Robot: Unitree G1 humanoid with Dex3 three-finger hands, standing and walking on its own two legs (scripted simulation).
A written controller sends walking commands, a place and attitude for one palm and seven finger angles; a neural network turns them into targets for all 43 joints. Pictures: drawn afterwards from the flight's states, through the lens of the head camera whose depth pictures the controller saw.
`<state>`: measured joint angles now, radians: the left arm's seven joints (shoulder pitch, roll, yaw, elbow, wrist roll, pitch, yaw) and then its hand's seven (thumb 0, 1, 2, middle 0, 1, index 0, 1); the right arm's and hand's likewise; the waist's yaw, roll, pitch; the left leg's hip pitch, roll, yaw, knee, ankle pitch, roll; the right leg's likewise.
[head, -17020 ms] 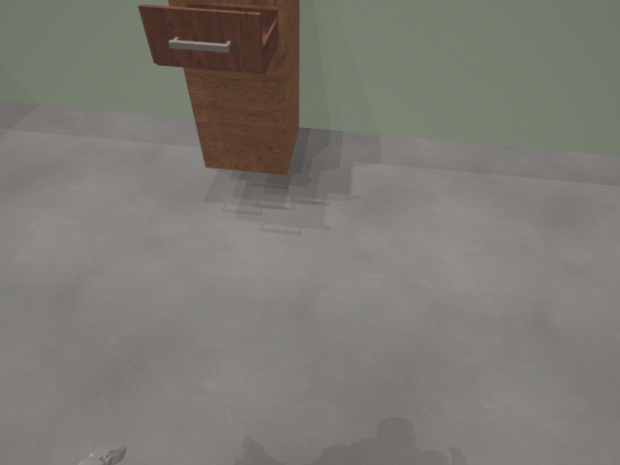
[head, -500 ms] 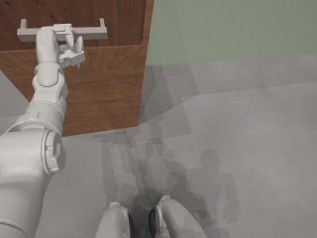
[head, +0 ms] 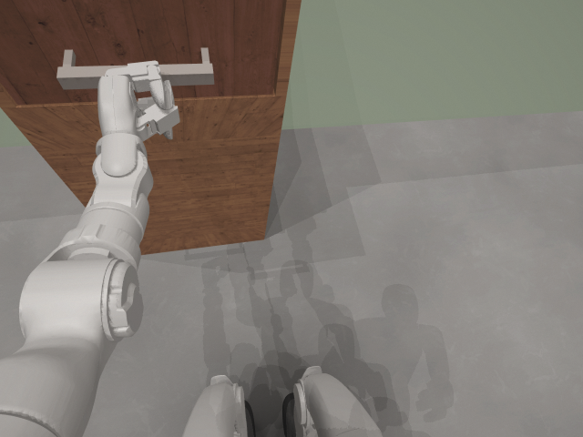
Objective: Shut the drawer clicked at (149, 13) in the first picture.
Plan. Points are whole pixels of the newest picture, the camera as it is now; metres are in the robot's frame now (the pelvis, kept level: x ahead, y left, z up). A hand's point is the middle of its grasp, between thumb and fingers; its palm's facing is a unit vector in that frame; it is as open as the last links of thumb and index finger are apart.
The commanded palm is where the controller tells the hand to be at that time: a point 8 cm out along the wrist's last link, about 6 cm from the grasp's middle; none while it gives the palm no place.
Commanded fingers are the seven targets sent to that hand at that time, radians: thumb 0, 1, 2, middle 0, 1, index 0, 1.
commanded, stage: pull the fist back off the drawer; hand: left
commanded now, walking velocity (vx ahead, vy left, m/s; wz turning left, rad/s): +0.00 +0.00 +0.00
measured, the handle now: (140, 66) +0.61 +0.14 +0.08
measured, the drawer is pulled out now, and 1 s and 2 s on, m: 0.00 0.00 0.00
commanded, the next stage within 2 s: draw the hand back to the body in 0.16 s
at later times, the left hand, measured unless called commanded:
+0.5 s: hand (137, 115) +0.49 +0.14 +0.11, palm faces +0.12 -0.99 -0.06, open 3.1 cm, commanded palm +0.44 +0.18 +0.12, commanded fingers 0.00 0.90 0.90 -1.40 -1.60 -1.40 -1.60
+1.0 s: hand (21, 220) +0.33 +0.19 +0.18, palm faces +0.20 -0.95 -0.24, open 3.2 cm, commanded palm +0.29 +0.23 +0.20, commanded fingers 0.00 0.90 0.90 -1.40 -1.60 -1.40 -1.60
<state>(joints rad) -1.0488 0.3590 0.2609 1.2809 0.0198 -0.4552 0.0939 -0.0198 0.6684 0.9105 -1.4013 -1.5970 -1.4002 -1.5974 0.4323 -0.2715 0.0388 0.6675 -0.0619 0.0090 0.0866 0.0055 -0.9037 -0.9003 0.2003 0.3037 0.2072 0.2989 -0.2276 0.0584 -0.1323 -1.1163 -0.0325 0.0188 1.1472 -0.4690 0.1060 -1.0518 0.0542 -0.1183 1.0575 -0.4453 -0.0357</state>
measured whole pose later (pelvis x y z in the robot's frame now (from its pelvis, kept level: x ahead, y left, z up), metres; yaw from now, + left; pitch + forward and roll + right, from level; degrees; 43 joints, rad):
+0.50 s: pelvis +0.05 -0.03 +0.04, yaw -1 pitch +19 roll -1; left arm -0.51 0.29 0.28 0.74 -0.12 -0.36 -0.03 0.00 0.85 0.89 -1.40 -1.60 -1.40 -1.60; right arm 0.39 -0.26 0.01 0.55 0.03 0.10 0.06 0.01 -0.91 -0.90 0.20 0.30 0.20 0.30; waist -0.10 0.05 -0.15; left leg -0.78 -0.01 0.06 0.93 -0.47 0.06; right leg -0.76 0.09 -0.05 0.88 -0.45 -0.07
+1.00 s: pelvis +0.04 -0.01 +0.08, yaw +1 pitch +2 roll -1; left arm 0.06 0.31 0.10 0.05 -0.10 -0.07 0.05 0.01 0.89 0.90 -1.40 -1.60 -1.40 -1.60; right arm 0.16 -0.24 0.06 0.52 0.06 0.05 -0.06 0.01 -0.90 -0.90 0.20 0.30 0.20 0.30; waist 0.02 0.06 -0.05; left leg -0.31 -0.06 0.03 0.61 -0.34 0.09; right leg -0.27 0.06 -0.05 0.56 -0.33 -0.04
